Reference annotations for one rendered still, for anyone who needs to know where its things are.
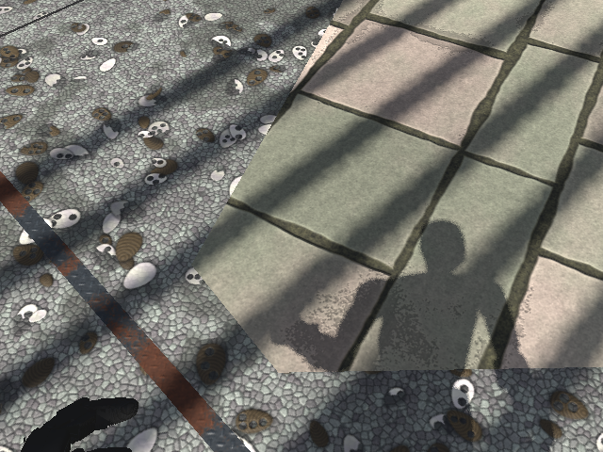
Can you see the robot left hand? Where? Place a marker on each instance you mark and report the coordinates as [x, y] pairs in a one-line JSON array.
[[78, 420]]

